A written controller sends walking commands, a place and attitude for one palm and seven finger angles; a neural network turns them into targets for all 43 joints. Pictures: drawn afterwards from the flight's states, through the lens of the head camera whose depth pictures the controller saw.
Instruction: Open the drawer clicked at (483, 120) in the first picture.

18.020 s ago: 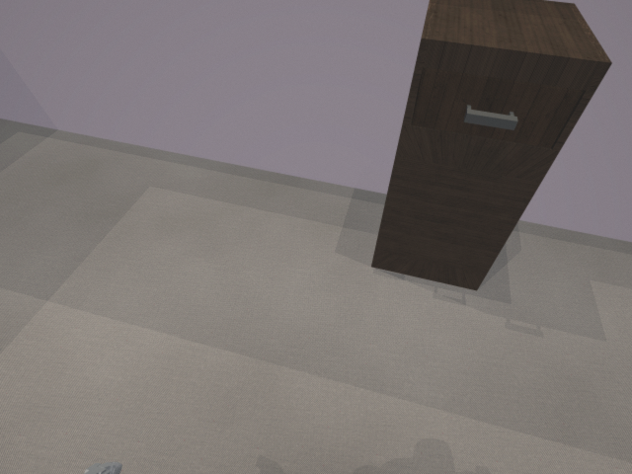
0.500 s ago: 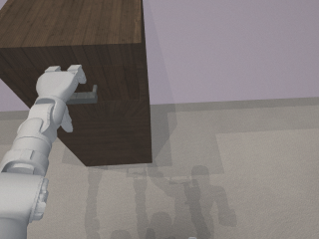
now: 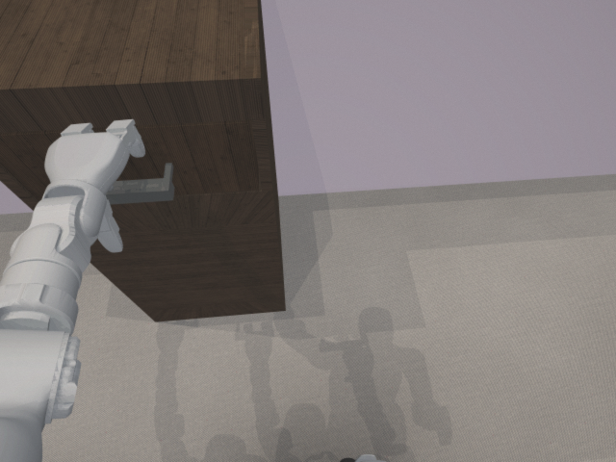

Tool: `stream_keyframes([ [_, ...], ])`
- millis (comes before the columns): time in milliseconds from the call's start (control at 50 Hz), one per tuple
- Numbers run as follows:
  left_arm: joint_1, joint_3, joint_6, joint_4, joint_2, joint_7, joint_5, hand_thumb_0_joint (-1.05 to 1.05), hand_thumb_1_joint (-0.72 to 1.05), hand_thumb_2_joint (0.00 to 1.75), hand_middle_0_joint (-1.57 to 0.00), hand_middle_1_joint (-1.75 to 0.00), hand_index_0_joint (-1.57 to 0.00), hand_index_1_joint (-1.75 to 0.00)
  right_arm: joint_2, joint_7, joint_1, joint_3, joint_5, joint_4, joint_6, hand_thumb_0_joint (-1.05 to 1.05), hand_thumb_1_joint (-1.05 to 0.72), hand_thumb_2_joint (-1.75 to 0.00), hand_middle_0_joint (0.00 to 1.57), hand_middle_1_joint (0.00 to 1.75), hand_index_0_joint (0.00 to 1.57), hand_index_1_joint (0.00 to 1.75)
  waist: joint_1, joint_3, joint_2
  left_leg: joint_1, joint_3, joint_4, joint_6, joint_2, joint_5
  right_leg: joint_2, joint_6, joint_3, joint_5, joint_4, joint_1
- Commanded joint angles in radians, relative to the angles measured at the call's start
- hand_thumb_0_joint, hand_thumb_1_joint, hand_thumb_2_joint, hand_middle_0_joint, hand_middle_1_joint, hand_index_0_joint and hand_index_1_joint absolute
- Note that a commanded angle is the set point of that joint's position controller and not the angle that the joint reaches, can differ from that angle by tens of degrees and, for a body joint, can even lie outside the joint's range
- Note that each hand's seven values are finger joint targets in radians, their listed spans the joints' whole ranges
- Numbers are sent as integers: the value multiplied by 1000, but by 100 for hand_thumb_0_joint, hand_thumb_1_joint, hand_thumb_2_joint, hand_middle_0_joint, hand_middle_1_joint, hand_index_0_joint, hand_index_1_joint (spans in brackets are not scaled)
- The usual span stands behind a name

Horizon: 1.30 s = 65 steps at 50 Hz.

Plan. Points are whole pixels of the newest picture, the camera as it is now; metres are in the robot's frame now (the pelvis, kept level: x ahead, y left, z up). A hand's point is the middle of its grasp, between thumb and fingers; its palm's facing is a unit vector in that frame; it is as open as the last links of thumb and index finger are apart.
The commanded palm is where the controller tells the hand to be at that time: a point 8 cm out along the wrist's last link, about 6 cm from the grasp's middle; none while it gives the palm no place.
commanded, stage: move the hooked fingers above the handle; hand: left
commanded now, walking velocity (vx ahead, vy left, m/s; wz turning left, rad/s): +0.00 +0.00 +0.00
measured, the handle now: (132, 181) +0.52 +0.27 +0.00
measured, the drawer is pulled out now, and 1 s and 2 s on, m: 0.00 0.00 0.00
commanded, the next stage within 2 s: lower the fingers behind the handle in 0.42 s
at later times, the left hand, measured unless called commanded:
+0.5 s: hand (121, 183) +0.47 +0.25 +0.06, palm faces -0.06 -0.03 -1.00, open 13.8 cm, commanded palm +0.45 +0.26 +0.11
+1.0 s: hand (119, 200) +0.46 +0.26 +0.03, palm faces -0.07 -0.02 -1.00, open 13.8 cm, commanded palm +0.45 +0.26 +0.08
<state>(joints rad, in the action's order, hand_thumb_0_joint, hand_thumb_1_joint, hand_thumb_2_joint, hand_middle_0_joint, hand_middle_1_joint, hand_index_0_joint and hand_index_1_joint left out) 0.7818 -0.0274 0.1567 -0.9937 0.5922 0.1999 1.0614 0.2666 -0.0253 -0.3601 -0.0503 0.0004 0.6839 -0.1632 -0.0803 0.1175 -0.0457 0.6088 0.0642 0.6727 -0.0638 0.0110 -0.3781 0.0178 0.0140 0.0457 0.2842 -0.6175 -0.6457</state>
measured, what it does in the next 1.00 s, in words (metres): stands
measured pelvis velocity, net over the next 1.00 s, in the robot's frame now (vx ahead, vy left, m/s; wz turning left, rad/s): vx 0.00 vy -0.01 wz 0.00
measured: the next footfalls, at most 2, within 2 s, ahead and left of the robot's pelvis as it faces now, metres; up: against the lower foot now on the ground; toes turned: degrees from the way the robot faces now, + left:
none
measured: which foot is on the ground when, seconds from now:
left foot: down 0.00-1.00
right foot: down 0.00-1.00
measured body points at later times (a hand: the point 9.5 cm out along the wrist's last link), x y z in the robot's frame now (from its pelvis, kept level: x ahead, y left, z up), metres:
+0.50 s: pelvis +0.00 -0.01 +0.00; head +0.09 -0.02 +0.44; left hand +0.47 +0.25 +0.11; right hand +0.03 -0.28 -0.13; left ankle -0.04 +0.07 -0.72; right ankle +0.00 -0.12 -0.72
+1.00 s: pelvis +0.00 -0.01 -0.01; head +0.10 -0.01 +0.43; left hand +0.46 +0.26 +0.08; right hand +0.02 -0.30 -0.13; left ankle -0.04 +0.07 -0.72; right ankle +0.00 -0.12 -0.72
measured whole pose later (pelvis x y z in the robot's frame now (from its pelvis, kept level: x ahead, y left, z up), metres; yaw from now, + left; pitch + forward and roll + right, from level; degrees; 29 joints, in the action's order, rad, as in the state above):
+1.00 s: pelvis +0.00 -0.01 -0.01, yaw +0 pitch +20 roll -1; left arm 0.77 -0.04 0.16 -1.04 0.59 0.27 1.08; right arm 0.28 -0.03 -0.33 -0.05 0.01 0.69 -0.15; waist -0.09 0.13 -0.04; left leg 0.67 0.06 0.72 -0.05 0.00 -0.39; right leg 0.03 0.03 0.05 0.30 -0.67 -0.71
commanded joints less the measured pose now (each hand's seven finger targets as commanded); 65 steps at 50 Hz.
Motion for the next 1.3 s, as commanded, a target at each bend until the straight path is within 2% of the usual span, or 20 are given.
stream_keyframes([
  [0,456,-53,20,231,248,51,-16,0,-50,30,-30,-120,-30,-120,158,-11,-114,-61,7,-54,20,0,-90,-90,20,30,20,30,-8,435,-89,-310,-100,-18,44,-21,659,28,27,-23,-322,2,177],
  [80,490,-35,-17,163,244,68,-6,0,-50,30,-30,-120,-30,-120,165,-11,-108,-53,3,-47,18,0,-90,-90,20,30,20,30,-30,368,-45,-254,-97,-27,37,-15,564,27,27,-20,-288,8,155],
  [160,498,-43,-31,185,244,67,-4,0,-50,30,-30,-120,-30,-120,162,-10,-109,-54,7,-55,22,0,-90,-90,20,30,20,30,-16,449,-63,-298,-100,-16,43,-15,634,27,29,-21,-325,-2,186],
  [220,472,-29,-41,158,228,57,-8,0,-50,30,-30,-120,-30,-120,160,-10,-103,-50,5,-57,22,0,-90,-90,20,30,20,30,-16,410,-41,-267,-90,-25,37,-13,596,25,26,-24,-328,7,201],
  [260,464,-57,-41,150,268,51,-8,0,-50,30,-30,-120,-30,-120,164,-15,-97,-44,3,-60,19,0,-90,-90,20,30,20,30,-9,405,-11,-229,-83,-34,29,-8,570,22,27,-29,-347,10,243],
  [340,452,-36,-30,190,239,48,-2,0,-50,30,-30,-120,-30,-120,156,-15,-90,-47,1,-72,21,0,-90,-90,20,30,20,30,-4,409,-33,-240,-77,-39,28,-8,578,20,26,-30,-356,10,250],
  [480,418,-110,-15,198,331,55,-9,0,-50,30,-30,-120,-30,-120,162,-23,-84,-48,2,-66,22,0,-90,-90,20,30,20,30,13,437,-15,-194,-53,-45,15,5,534,13,23,-48,-410,10,327],
  [500,421,-108,-15,194,337,55,-4,0,-50,30,-30,-120,-30,-120,161,-24,-81,-46,1,-65,21,0,-90,-90,20,30,20,30,12,419,-28,-184,-54,-46,17,6,534,13,24,-47,-412,8,320],
  [540,394,-48,-22,148,254,51,-6,0,-50,30,-30,-120,-30,-120,160,-23,-84,-50,-4,-60,25,0,-90,-90,20,30,20,30,-12,357,4,-175,-52,-48,16,5,491,16,22,-40,-374,22,274],
  [580,401,-39,-13,143,250,43,-9,0,-50,30,-30,-120,-30,-120,163,-24,-93,-51,-6,-56,27,0,-90,-90,20,30,20,30,-17,367,-4,-178,-54,-47,16,6,480,15,22,-44,-368,22,272],
  [680,430,-64,35,200,274,46,-9,0,-50,30,-30,-120,-30,-120,161,-28,-105,-60,4,-49,30,0,-90,-90,20,30,20,30,-18,422,-36,-201,-58,-21,16,8,513,13,22,-53,-392,5,263],
  [740,420,-70,40,186,273,73,-5,0,-50,30,-30,-120,-30,-120,162,-25,-101,-58,8,-45,30,0,-90,-90,20,30,20,30,-17,397,-30,-177,-59,-12,18,8,499,16,23,-46,-370,-6,231],
  [800,406,-114,23,142,334,100,5,0,-50,30,-30,-120,-30,-120,169,-23,-96,-52,11,-40,27,0,-90,-90,20,30,20,30,-10,410,-21,-121,-54,-1,16,14,479,15,23,-48,-385,-26,246],
  [840,399,-112,11,141,331,114,14,0,-50,30,-30,-120,-30,-120,169,-19,-94,-53,13,-42,29,0,-90,-90,20,30,20,30,-1,429,-47,-128,-55,6,20,13,487,17,24,-44,-374,-36,234],
  [880,411,-81,4,139,292,116,15,0,-50,30,-30,-120,-30,-120,168,-16,-101,-56,14,-42,29,0,-90,-90,20,30,20,30,-16,436,-61,-151,-60,18,22,9,517,19,23,-42,-376,-39,208],
  [960,409,-83,9,144,283,106,7,0,-50,30,-30,-120,-30,-120,169,-18,-111,-60,16,-38,29,0,-90,-90,20,30,20,30,-21,466,-35,-168,-66,30,21,4,529,22,21,-42,-376,-40,206],
  [1000,409,-47,12,129,241,102,7,0,-50,30,-30,-120,-30,-120,166,-18,-116,-60,15,-34,30,0,-90,-90,20,30,20,30,-31,426,-43,-171,-72,30,23,0,513,24,21,-37,-342,-35,163],
  [1200,377,-111,8,84,321,142,20,0,-50,30,-30,-120,-30,-120,179,-10,-114,-49,25,-28,22,0,-90,-90,20,30,20,30,-15,432,-32,-80,-67,58,20,8,451,25,23,-40,-322,-74,151],
  [1260,379,-119,11,88,327,142,22,0,-50,30,-30,-120,-30,-120,181,-10,-115,-49,27,-25,22,0,-90,-90,20,30,20,30,-17,441,-41,-91,-74,68,23,1,474,27,26,-35,-318,-85,130],
  [1280,398,-83,14,99,291,140,24,0,-50,30,-30,-120,-30,-120,177,-11,-124,-52,26,-30,23,0,-90,-90,20,30,20,30,-30,458,-57,-107,-78,74,24,0,473,28,23,-36,-309,-87,113],
])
